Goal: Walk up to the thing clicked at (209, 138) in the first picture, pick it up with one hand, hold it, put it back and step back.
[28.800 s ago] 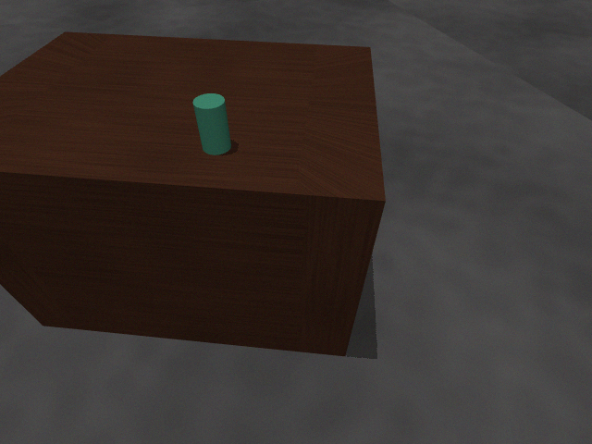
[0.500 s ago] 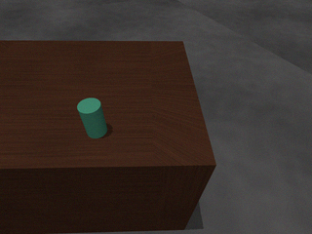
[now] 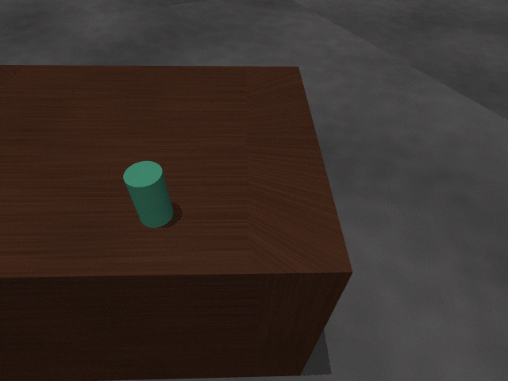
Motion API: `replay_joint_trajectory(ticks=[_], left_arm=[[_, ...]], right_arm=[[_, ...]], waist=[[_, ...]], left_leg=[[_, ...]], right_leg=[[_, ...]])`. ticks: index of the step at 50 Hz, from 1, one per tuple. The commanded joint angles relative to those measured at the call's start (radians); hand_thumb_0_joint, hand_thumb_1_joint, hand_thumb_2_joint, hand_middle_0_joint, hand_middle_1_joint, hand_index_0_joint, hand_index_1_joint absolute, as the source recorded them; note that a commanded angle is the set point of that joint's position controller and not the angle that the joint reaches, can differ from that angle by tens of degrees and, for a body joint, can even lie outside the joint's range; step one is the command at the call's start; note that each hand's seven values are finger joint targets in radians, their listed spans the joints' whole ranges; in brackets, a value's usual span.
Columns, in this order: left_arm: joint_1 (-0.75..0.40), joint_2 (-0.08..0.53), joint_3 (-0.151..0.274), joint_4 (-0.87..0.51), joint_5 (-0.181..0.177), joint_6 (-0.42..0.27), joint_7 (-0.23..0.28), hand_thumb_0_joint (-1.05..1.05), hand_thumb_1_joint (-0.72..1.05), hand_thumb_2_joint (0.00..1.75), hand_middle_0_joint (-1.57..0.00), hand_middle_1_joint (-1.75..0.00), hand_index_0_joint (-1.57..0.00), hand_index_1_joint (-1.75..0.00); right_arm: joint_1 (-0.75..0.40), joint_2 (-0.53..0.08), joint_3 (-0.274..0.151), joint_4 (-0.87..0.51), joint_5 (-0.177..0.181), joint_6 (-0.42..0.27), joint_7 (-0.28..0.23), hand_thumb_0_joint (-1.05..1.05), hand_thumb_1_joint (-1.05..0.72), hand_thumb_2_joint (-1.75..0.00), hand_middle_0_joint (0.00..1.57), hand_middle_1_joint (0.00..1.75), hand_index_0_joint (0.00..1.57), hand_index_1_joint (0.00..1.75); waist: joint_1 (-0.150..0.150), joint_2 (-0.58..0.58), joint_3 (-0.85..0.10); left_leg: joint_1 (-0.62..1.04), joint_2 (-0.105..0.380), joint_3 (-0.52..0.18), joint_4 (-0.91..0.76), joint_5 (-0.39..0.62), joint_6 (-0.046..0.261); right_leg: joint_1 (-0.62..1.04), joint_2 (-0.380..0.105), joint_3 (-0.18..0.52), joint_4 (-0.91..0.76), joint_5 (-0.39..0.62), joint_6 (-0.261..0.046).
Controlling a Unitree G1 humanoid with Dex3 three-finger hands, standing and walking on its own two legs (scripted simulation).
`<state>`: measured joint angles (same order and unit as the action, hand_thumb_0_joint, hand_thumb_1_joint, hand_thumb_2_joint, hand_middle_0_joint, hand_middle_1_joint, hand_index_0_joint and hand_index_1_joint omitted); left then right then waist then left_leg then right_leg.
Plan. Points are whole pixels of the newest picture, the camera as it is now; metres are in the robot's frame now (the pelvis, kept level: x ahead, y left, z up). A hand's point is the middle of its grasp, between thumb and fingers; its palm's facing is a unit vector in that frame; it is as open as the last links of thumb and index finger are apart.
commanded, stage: stand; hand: left
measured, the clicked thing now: (150, 195) +0.47 +0.21 +0.03
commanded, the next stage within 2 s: step back in 0.04 s
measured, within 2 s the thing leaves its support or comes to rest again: neither
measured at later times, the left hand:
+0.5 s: hand out of the picture +0.02 +0.27 -0.17, palm faces +0.00 -0.91 -0.41, open 7.4 cm
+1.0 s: hand out of the picture -0.10 +0.27 -0.17, palm faces -0.05 -0.92 -0.40, open 7.4 cm
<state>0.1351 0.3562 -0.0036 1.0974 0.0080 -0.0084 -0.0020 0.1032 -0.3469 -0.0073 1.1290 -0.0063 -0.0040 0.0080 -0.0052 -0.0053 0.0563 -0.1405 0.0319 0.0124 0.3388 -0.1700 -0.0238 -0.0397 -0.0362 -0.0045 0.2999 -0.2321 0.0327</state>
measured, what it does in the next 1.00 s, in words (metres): walks backwards: left foot, then right foot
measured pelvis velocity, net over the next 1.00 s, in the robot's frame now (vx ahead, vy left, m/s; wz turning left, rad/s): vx -0.20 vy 0.00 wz -0.03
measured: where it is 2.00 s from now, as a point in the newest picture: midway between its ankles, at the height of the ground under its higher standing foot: outside the picture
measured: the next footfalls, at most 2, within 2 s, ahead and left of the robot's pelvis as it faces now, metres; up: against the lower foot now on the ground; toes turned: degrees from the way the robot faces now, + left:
left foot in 0.56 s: -0.09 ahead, +0.12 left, +0.00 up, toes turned +1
right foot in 0.94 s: -0.16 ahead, -0.12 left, +0.00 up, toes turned +1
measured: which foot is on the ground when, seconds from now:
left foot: down 0.00-0.28, up 0.30-0.54, down 0.56-0.96, up 0.98-1.00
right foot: down 0.00-0.58, up 0.60-0.92, down 0.94-1.00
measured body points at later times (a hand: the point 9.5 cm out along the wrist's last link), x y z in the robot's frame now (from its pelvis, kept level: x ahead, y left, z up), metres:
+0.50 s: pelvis -0.08 +0.00 -0.02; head -0.01 -0.01 +0.42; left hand +0.02 +0.31 -0.14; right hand +0.03 -0.33 -0.15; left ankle -0.12 +0.12 -0.71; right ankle -0.04 -0.14 -0.75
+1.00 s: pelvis -0.20 +0.00 -0.03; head -0.14 -0.01 +0.42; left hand -0.10 +0.31 -0.14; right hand -0.07 -0.31 -0.15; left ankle -0.14 +0.12 -0.74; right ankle -0.20 -0.12 -0.75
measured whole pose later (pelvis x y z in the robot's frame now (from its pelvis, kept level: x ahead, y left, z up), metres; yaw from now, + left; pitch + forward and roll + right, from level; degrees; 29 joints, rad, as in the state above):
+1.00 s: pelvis -0.20 +0.00 -0.03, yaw -2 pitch -3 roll -1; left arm 0.17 0.36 0.07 0.87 0.03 0.03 0.00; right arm 0.08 -0.39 -0.04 0.85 0.00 0.06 -0.01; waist 0.00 0.05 0.19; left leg -0.40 0.02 -0.03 0.80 -0.41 0.01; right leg -0.24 0.05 0.02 0.64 -0.34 -0.02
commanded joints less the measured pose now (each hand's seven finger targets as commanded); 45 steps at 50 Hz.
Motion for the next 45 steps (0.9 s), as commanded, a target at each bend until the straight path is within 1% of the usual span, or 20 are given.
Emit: replay_joint_trajectory(ticks=[1,2,4,11,13,14,15,16,18,19,23,25,27,28,29,30,33,40,43,45], left_arm=[[-0.005,0.207,0.044,-0.052,0.004,-0.02,0.017,0.0,0.9,0.9,-0.2,-0.3,-0.2,-0.3],[-0.028,0.27,0.087,-0.073,-0.018,-0.005,0.022,0.0,0.9,0.9,-0.2,-0.3,-0.2,-0.3],[-0.017,0.247,0.089,-0.1,-0.022,0.004,0.027,0.0,0.9,0.9,-0.2,-0.3,-0.2,-0.3],[0.066,0.208,0.1,-0.152,-0.007,0.038,0.019,0.0,0.9,0.9,-0.2,-0.3,-0.2,-0.3],[0.078,0.246,0.112,-0.164,0.003,0.036,0.015,0.0,0.9,0.9,-0.2,-0.3,-0.2,-0.3],[0.058,0.307,0.128,-0.182,0.01,0.029,0.013,0.0,0.9,0.9,-0.2,-0.3,-0.2,-0.3],[0.004,0.358,0.138,-0.217,0.023,0.022,0.016,0.0,0.9,0.9,-0.2,-0.3,-0.2,-0.3],[-0.044,0.367,0.139,-0.243,0.03,0.018,0.02,0.0,0.9,0.9,-0.2,-0.3,-0.2,-0.3],[-0.149,0.297,0.127,-0.278,0.027,0.019,0.025,0.0,0.9,0.9,-0.2,-0.3,-0.2,-0.3],[-0.149,0.29,0.127,-0.289,0.033,0.019,0.027,0.0,0.9,0.9,-0.2,-0.3,-0.2,-0.3],[-0.034,0.274,0.129,-0.299,0.033,0.026,0.042,0.0,0.9,0.9,-0.2,-0.3,-0.2,-0.3],[-0.018,0.286,0.131,-0.31,0.02,0.032,0.04,0.0,0.9,0.9,-0.2,-0.3,-0.2,-0.3],[-0.051,0.295,0.126,-0.326,0.001,0.045,0.031,0.0,0.9,0.9,-0.2,-0.3,-0.2,-0.3],[-0.024,0.243,0.113,-0.34,-0.006,0.05,0.028,0.0,0.9,0.9,-0.2,-0.3,-0.2,-0.3],[-0.018,0.186,0.103,-0.355,-0.011,0.051,0.029,0.0,0.9,0.9,-0.2,-0.3,-0.2,-0.3],[-0.1,0.225,0.12,-0.351,0.003,0.055,0.047,0.0,0.9,0.9,-0.2,-0.3,-0.2,-0.3],[-0.019,0.215,0.12,-0.302,-0.014,0.055,0.048,0.0,0.9,0.9,-0.2,-0.3,-0.2,-0.3],[0.015,0.197,0.121,-0.321,0.003,0.038,0.031,0.0,0.9,0.9,-0.2,-0.3,-0.2,-0.3],[0.061,0.185,0.121,-0.309,0.006,0.029,0.024,0.0,0.9,0.9,-0.2,-0.3,-0.2,-0.3],[0.124,0.181,0.125,-0.277,0.015,0.017,0.024,0.0,0.9,0.9,-0.2,-0.3,-0.2,-0.3]], right_arm=[[-0.028,-0.213,-0.041,-0.054,0.001,-0.022,-0.016,0.0,-0.9,-0.9,0.2,0.3,0.2,0.3],[-0.055,-0.263,-0.06,-0.076,0.008,-0.006,-0.012,0.0,-0.9,-0.9,0.2,0.3,0.2,0.3],[-0.03,-0.258,-0.07,-0.101,0.021,0.006,-0.012,0.0,-0.9,-0.9,0.2,0.3,0.2,0.3],[-0.088,-0.29,-0.106,-0.212,0.016,0.039,-0.015,0.0,-0.9,-0.9,0.2,0.3,0.2,0.3],[-0.117,-0.258,-0.103,-0.247,0.017,0.051,-0.011,0.0,-0.9,-0.9,0.2,0.3,0.2,0.3],[-0.128,-0.213,-0.093,-0.264,0.018,0.056,-0.012,0.0,-0.9,-0.9,0.2,0.3,0.2,0.3],[-0.102,-0.188,-0.087,-0.271,0.01,0.063,-0.017,0.0,-0.9,-0.9,0.2,0.3,0.2,0.3],[-0.049,-0.211,-0.093,-0.262,0.0,0.067,-0.021,0.0,-0.9,-0.9,0.2,0.3,0.2,0.3],[0.046,-0.248,-0.108,-0.233,0.027,0.065,-0.014,0.0,-0.9,-0.9,0.2,0.3,0.2,0.3],[0.067,-0.246,-0.105,-0.235,0.03,0.061,-0.017,0.0,-0.9,-0.9,0.2,0.3,0.2,0.3],[0.036,-0.234,-0.089,-0.268,-0.001,0.048,-0.02,0.0,-0.9,-0.9,0.2,0.3,0.2,0.3],[0.055,-0.229,-0.09,-0.272,-0.01,0.039,-0.02,0.0,-0.9,-0.9,0.2,0.3,0.2,0.3],[0.13,-0.23,-0.097,-0.24,-0.022,0.025,-0.021,0.0,-0.9,-0.9,0.2,0.3,0.2,0.3],[0.111,-0.279,-0.113,-0.254,-0.036,0.018,-0.023,0.0,-0.9,-0.9,0.2,0.3,0.2,0.3],[0.076,-0.382,-0.133,-0.273,-0.04,0.016,-0.017,0.0,-0.9,-0.9,0.2,0.3,0.2,0.3],[0.101,-0.438,-0.143,-0.274,-0.026,0.014,-0.013,0.0,-0.9,-0.9,0.2,0.3,0.2,0.3],[-0.031,-0.289,-0.105,-0.298,-0.028,0.017,-0.032,0.0,-0.9,-0.9,0.2,0.3,0.2,0.3],[0.053,-0.266,-0.104,-0.316,-0.014,0.024,-0.042,0.0,-0.9,-0.9,0.2,0.3,0.2,0.3],[0.021,-0.283,-0.108,-0.34,-0.015,0.031,-0.035,0.0,-0.9,-0.9,0.2,0.3,0.2,0.3],[-0.003,-0.286,-0.104,-0.35,-0.005,0.04,-0.029,0.0,-0.9,-0.9,0.2,0.3,0.2,0.3]], waist=[[0.001,0.015,-0.083],[0.003,0.013,0.009],[-0.004,0.028,-0.075],[0.027,0.157,-0.162],[0.048,0.018,-0.117],[0.054,-0.12,-0.059],[0.047,-0.215,-0.031],[0.024,-0.196,-0.024],[-0.04,-0.111,-0.048],[-0.036,-0.143,-0.077],[0.047,-0.161,-0.124],[0.043,-0.195,-0.135],[-0.012,-0.168,-0.138],[0.001,-0.033,-0.138],[0.011,0.238,-0.127],[-0.064,0.267,-0.135],[0.027,0.122,-0.093],[-0.025,0.151,-0.084],[-0.011,0.195,-0.127],[0.018,0.165,-0.151]], left_leg=[[0.083,0.103,-0.071,-0.022,0.242,0.036],[0.014,0.097,-0.087,0.066,0.426,0.068],[0.036,0.117,-0.079,0.114,0.537,0.103],[-0.107,0.203,-0.177,0.151,0.329,0.218],[-0.179,0.076,-0.104,0.334,0.13,0.154],[-0.24,-0.081,-0.044,0.503,-0.093,0.076],[-0.293,-0.146,-0.102,0.708,-0.423,0.059],[-0.287,-0.111,-0.17,0.832,-0.457,0.06],[-0.283,-0.117,-0.182,0.896,-0.347,0.042],[-0.3,-0.114,-0.154,0.871,-0.33,0.034],[-0.33,-0.051,-0.109,0.542,-0.365,0.028],[-0.267,-0.046,-0.071,0.357,-0.328,0.037],[-0.097,-0.053,-0.013,0.086,-0.045,0.047],[-0.024,0.063,-0.173,0.046,0.164,0.074],[0.067,0.278,-0.462,0.025,0.39,0.182],[-0.036,0.356,-0.546,0.022,0.483,0.304],[0.036,0.205,-0.258,0.105,0.492,0.232],[0.136,0.237,-0.226,0.153,0.5,0.278],[0.099,0.224,-0.211,0.181,0.367,0.248],[0.029,0.194,-0.179,0.251,0.317,0.211]], right_leg=[[-0.05,-0.105,0.057,-0.041,0.234,-0.042],[-0.108,-0.076,0.05,0.065,0.396,-0.05],[-0.089,-0.06,0.023,0.15,0.417,-0.064],[-0.114,0.004,0.019,0.407,0.074,-0.103],[-0.171,-0.108,0.149,0.223,0.134,-0.167],[-0.211,-0.24,0.296,0.05,0.244,-0.229],[-0.262,-0.364,0.426,-0.001,0.356,-0.313],[-0.328,-0.384,0.436,0.022,0.37,-0.343],[-0.266,-0.26,0.242,0.093,0.373,-0.289],[-0.209,-0.241,0.203,0.127,0.406,-0.27],[0.013,-0.26,0.204,0.236,0.521,-0.256],[0.025,-0.254,0.207,0.281,0.556,-0.237],[-0.096,-0.201,0.15,0.363,0.489,-0.186],[-0.21,-0.116,0.108,0.445,0.291,-0.123],[-0.438,0.095,0.025,0.608,-0.226,-0.064],[-0.394,0.148,0.154,0.782,-0.483,-0.051],[-0.487,0.146,0.218,0.942,-0.324,-0.058],[-0.435,0.102,0.118,0.666,-0.287,-0.001],[-0.314,0.061,0.051,0.407,-0.224,-0.025],[-0.18,0.069,0.008,0.18,-0.047,-0.046]])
